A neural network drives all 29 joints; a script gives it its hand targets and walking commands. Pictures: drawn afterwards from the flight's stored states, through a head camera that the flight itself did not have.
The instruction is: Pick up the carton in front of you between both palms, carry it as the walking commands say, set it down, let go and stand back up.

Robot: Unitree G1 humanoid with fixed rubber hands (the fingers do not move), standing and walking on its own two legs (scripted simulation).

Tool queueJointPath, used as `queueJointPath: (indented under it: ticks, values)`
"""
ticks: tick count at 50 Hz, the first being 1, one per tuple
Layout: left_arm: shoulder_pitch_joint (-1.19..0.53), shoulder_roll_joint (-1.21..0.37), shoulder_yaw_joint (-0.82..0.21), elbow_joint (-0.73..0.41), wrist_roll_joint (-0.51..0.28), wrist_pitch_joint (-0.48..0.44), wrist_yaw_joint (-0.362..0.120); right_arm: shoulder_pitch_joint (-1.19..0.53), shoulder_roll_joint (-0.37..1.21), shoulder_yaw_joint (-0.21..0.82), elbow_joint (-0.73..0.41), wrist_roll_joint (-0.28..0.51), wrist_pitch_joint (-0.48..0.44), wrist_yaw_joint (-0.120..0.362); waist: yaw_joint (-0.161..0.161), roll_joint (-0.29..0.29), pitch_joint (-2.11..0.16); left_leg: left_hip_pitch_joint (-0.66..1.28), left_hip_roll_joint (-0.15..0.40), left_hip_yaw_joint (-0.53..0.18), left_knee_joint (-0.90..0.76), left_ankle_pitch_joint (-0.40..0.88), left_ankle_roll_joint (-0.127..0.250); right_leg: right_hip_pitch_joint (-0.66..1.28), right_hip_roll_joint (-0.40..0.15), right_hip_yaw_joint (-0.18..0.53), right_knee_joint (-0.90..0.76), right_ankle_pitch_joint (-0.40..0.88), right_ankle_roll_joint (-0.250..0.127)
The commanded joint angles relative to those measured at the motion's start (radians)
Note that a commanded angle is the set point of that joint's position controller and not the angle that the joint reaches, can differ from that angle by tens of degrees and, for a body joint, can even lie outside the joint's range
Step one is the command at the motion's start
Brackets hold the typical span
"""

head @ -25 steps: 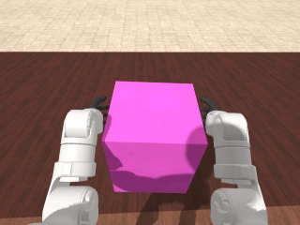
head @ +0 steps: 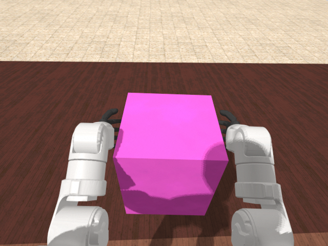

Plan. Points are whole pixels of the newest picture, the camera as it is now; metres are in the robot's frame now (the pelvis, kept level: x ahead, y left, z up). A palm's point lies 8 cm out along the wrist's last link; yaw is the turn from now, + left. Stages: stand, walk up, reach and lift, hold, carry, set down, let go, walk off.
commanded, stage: carry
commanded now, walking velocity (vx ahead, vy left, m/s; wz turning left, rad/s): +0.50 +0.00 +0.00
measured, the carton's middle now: (167, 156) +0.34 +0.00 +0.05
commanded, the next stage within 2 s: none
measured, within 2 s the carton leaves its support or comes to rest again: neither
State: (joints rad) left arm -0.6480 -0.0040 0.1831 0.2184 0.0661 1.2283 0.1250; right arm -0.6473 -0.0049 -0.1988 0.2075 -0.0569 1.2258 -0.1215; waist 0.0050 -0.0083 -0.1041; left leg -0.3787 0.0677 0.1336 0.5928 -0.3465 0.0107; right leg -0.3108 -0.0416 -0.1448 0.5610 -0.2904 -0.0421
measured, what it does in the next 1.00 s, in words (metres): walks ahead: right foot, then left foot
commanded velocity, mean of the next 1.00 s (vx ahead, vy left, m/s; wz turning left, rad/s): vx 0.50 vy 0.00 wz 0.00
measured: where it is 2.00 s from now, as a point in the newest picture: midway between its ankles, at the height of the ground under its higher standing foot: (162, 155)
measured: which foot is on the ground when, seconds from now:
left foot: down 0.00-0.44, up 0.46-0.86, down 0.88-1.00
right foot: down 0.00-0.12, up 0.14-0.40, down 0.42-0.90, up 0.92-1.00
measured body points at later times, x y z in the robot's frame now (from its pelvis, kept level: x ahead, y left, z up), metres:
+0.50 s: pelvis +0.17 -0.02 -0.01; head +0.18 -0.04 +0.44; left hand +0.54 +0.12 +0.10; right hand +0.54 -0.18 +0.09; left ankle +0.06 +0.10 -0.68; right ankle +0.23 -0.10 -0.73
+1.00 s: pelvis +0.46 +0.01 -0.03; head +0.48 +0.03 +0.42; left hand +0.82 +0.17 +0.05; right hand +0.82 -0.14 +0.06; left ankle +0.51 +0.06 -0.76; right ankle +0.32 -0.11 -0.66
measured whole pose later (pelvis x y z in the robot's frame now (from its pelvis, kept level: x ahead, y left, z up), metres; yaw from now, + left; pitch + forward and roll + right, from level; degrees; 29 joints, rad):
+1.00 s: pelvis +0.46 +0.01 -0.03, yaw +0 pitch +4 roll -2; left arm -0.64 0.02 0.18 0.20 0.04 1.17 0.13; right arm -0.61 0.05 -0.23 0.14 -0.11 1.17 -0.12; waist 0.00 -0.01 -0.04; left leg -0.47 -0.02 0.12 0.62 -0.07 0.11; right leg -0.39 0.01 -0.02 1.19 -0.49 -0.04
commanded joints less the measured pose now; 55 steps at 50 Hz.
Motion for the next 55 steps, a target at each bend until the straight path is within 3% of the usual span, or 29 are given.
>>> queueJointPath:
  ticks: [1, 4, 5, 6, 7, 8, 9, 11, 18, 20, 21, 22, 23, 24, 27, 29, 34, 37, 40, 42, 43, 44, 45, 46, 47, 48, 50, 52, 55]
  values:
    - [-0.779, -1.088, -0.554, -0.144, -0.435, -0.04, -0.236, -0.743, 1.129, 0.576, -0.086, 0.42, -0.03, 0.236, 0.033, -0.136, -0.223, -0.079, -0.038, 0.023, 0.057, -0.054, 0.016, 0.14, -0.241, 0.326, -0.294, -0.413, -0.122]
    - [-0.754, -1.089, -0.553, -0.129, -0.426, -0.044, -0.231, -0.705, 1.122, 0.555, -0.046, 0.412, -0.029, 0.239, 0.013, -0.075, -0.277, 0.134, -0.04, 0.02, -0.091, 0.002, 0.041, 0.067, -0.176, 0.181, -0.15, -0.284, -0.082]
    - [-0.76, -1.098, -0.556, -0.13, -0.427, -0.045, -0.234, -0.695, 1.117, 0.545, -0.034, 0.404, -0.033, 0.239, -0.005, 0.015, -0.277, 0.231, 0.026, -0.098, -0.156, -0.068, 0.066, -0.041, -0.117, 0.097, -0.042, -0.276, -0.038]
    - [-0.779, -1.109, -0.556, -0.126, -0.43, -0.044, -0.236, -0.674, 1.106, 0.531, -0.014, 0.392, -0.036, 0.238, -0.031, 0.195, -0.269, 0.339, 0.166, -0.354, -0.269, -0.168, 0.122, -0.2, -0.029, 0.005, 0.178, -0.243, 0.013]
    - [-0.785, -1.111, -0.549, -0.104, -0.43, -0.043, -0.238, -0.655, 1.099, 0.52, 0.004, 0.382, -0.038, 0.238, -0.064, 0.274, -0.221, 0.454, 0.275, -0.541, -0.306, -0.17, 0.208, -0.405, 0.026, 0.003, 0.279, -0.272, 0.021]
    - [-0.799, -1.118, -0.553, -0.098, -0.435, -0.045, -0.24, -0.67, 1.094, 0.519, -0.015, 0.381, -0.042, 0.237, -0.085, 0.244, -0.203, 0.502, 0.32, -0.605, -0.294, -0.057, 0.262, -0.518, 0.002, 0.058, 0.389, -0.304, 0.011]
    - [-0.804, -1.128, -0.558, -0.095, -0.443, -0.046, -0.24, -0.7, 1.093, 0.53, -0.047, 0.391, -0.046, 0.235, -0.09, 0.183, -0.226, 0.533, 0.326, -0.6, -0.27, 0.04, 0.278, -0.57, -0.012, 0.095, 0.458, -0.304, 0.002]
    - [-0.8, -1.133, -0.563, -0.109, -0.455, -0.047, -0.232, -0.782, 1.111, 0.575, -0.14, 0.429, -0.051, 0.227, -0.082, 0.111, -0.278, 0.54, 0.29, -0.494, -0.245, 0.041, 0.243, -0.57, -0.035, 0.111, 0.466, -0.251, 0.001]
    - [-0.704, -1.085, -0.538, -0.144, -0.404, -0.03, -0.204, -0.762, 1.133, 0.631, -0.197, 0.475, -0.039, 0.223, -0.063, 0.17, -0.282, 0.355, 0.176, -0.211, -0.212, 0.241, 0.151, -0.254, 0.029, 0.016, 0.103, 0.013, 0.019]
    - [-0.664, -1.073, -0.529, -0.123, -0.387, -0.03, -0.209, -0.742, 1.139, 0.636, -0.172, 0.47, -0.039, 0.227, -0.021, 0.133, -0.315, 0.25, 0.143, -0.119, -0.088, 0.284, 0.101, -0.003, 0.074, -0.061, -0.043, 0.106, 0.006]
    - [-0.649, -1.068, -0.523, -0.106, -0.382, -0.032, -0.213, -0.718, 1.145, 0.638, -0.151, 0.464, -0.039, 0.23, 0.006, 0.07, -0.366, 0.153, 0.103, -0.059, 0.056, 0.335, 0.065, 0.215, 0.072, -0.051, -0.069, 0.091, -0.011]
    - [-0.604, -1.061, -0.515, -0.084, -0.371, -0.036, -0.218, -0.721, 1.137, 0.635, -0.134, 0.462, -0.039, 0.234, 0.052, -0.054, -0.424, -0.012, 0.059, -0.005, 0.296, 0.18, 0.016, 0.415, -0.102, 0.191, -0.113, -0.042, -0.053]
    - [-0.602, -1.027, -0.507, -0.07, -0.352, -0.046, -0.22, -0.712, 1.153, 0.624, -0.118, 0.458, -0.036, 0.24, 0.048, -0.32, -0.41, -0.329, -0.099, -0.006, 0.518, -0.167, -0.025, 0.548, -0.334, 0.694, -0.235, -0.01, -0.157]
    - [-0.634, -1.036, -0.504, -0.096, -0.352, -0.049, -0.223, -0.737, 1.161, 0.624, -0.105, 0.452, -0.04, 0.243, 0.042, -0.277, -0.408, -0.449, -0.069, -0.116, 0.662, -0.211, 0.009, 0.592, -0.35, 0.739, -0.203, 0.01, -0.217]
    - [-0.782, -1.098, -0.58, -0.247, -0.424, -0.067, -0.232, -0.758, 1.196, 0.634, -0.142, 0.459, -0.051, 0.238, 0.049, -0.055, -0.361, -0.505, 0.003, -0.16, 0.691, -0.102, 0.032, 0.48, -0.285, 0.527, -0.127, 0.223, -0.187]
    - [-0.837, -1.117, -0.624, -0.327, -0.469, -0.073, -0.233, -0.748, 1.197, 0.645, -0.186, 0.454, -0.057, 0.22, 0.046, -0.086, -0.371, -0.438, 0.008, -0.145, 0.595, -0.045, 0.014, 0.42, -0.247, 0.415, -0.142, 0.253, -0.165]
    - [-0.796, -1.098, -0.67, -0.389, -0.515, -0.06, -0.242, -0.675, 1.112, 0.646, -0.273, 0.39, -0.055, 0.172, 0.064, -0.099, -0.362, -0.404, -0.01, -0.093, 0.301, 0.08, -0.002, 0.435, -0.211, 0.306, -0.152, 0.427, -0.179]
    - [-0.728, -1.073, -0.674, -0.34, -0.505, -0.049, -0.254, -0.608, 1.061, 0.641, -0.253, 0.345, -0.045, 0.168, 0.081, -0.112, -0.345, -0.307, -0.055, -0.039, 0.111, 0.246, 0.013, 0.443, -0.156, 0.211, -0.12, 0.598, -0.139]
    - [-0.686, -1.066, -0.67, -0.257, -0.487, -0.049, -0.267, -0.577, 1.035, 0.63, -0.202, 0.315, -0.037, 0.186, 0.095, -0.122, -0.303, -0.221, -0.069, -0.02, -0.064, 0.379, 0.043, 0.449, -0.134, 0.163, -0.077, 0.632, -0.108]
    - [-0.679, -1.081, -0.67, -0.207, -0.479, -0.055, -0.274, -0.574, 1.028, 0.616, -0.167, 0.308, -0.037, 0.202, 0.066, -0.123, -0.307, -0.083, -0.078, -0.011, -0.157, 0.432, 0.069, 0.434, -0.133, 0.14, 0.014, 0.691, -0.077]
    - [-0.679, -1.091, -0.671, -0.184, -0.478, -0.057, -0.277, -0.563, 1.028, 0.605, -0.141, 0.306, -0.039, 0.209, 0.017, -0.104, -0.342, 0.081, -0.093, 0.02, -0.21, 0.462, 0.075, 0.387, -0.112, 0.093, 0.126, 0.714, -0.048]
    - [-0.686, -1.101, -0.67, -0.163, -0.476, -0.061, -0.28, -0.549, 1.025, 0.591, -0.115, 0.302, -0.043, 0.217, -0.03, -0.04, -0.387, 0.293, -0.065, -0.002, -0.182, 0.419, 0.063, 0.248, -0.079, 0.056, 0.301, 0.562, -0.019]
    - [-0.689, -1.106, -0.666, -0.145, -0.475, -0.066, -0.282, -0.529, 1.015, 0.574, -0.094, 0.299, -0.046, 0.226, -0.045, 0.069, -0.428, 0.499, 0.09, -0.168, -0.054, 0.499, 0.048, 0.02, -0.054, 0.058, 0.478, 0.184, 0.0]
    - [-0.674, -1.136, -0.648, -0.115, -0.47, -0.064, -0.279, -0.533, 0.997, 0.555, -0.053, 0.293, -0.054, 0.231, -0.039, 0.274, -0.454, 0.676, 0.308, -0.618, -0.112, 0.43, 0.172, -0.312, 0.092, 0.085, 0.666, -0.238, 0.031]
    - [-0.711, -1.131, -0.644, -0.126, -0.464, -0.069, -0.276, -0.554, 1.032, 0.562, -0.054, 0.311, -0.062, 0.239, -0.056, 0.302, -0.446, 0.685, 0.302, -0.715, -0.173, 0.286, 0.229, -0.42, 0.082, 0.15, 0.76, -0.255, 0.002]
    - [-0.76, -1.146, -0.651, -0.148, -0.466, -0.075, -0.272, -0.6, 1.07, 0.573, -0.087, 0.338, -0.069, 0.248, -0.057, 0.25, -0.376, 0.595, 0.246, -0.626, -0.165, 0.382, 0.206, -0.437, 0.058, 0.157, 0.753, -0.221, -0.016]
    - [-0.794, -1.174, -0.654, -0.197, -0.468, -0.09, -0.25, -0.722, 1.137, 0.624, -0.181, 0.41, -0.08, 0.261, -0.046, 0.116, -0.343, 0.472, 0.214, -0.508, -0.184, 0.382, 0.192, -0.428, 0.008, 0.167, 0.669, -0.141, -0.003]
    - [-0.763, -1.177, -0.647, -0.238, -0.453, -0.099, -0.221, -0.771, 1.174, 0.664, -0.244, 0.467, -0.084, 0.263, -0.033, 0.112, -0.362, 0.408, 0.197, -0.435, -0.203, 0.443, 0.185, -0.364, -0.007, 0.158, 0.569, -0.107, 0.014]
    - [-0.676, -1.148, -0.641, -0.261, -0.416, -0.103, -0.192, -0.73, 1.167, 0.683, -0.285, 0.492, -0.085, 0.261, -0.051, 0.108, -0.396, 0.472, 0.182, -0.369, -0.166, 0.637, 0.187, -0.418, -0.007, 0.135, 0.493, -0.034, 0.027]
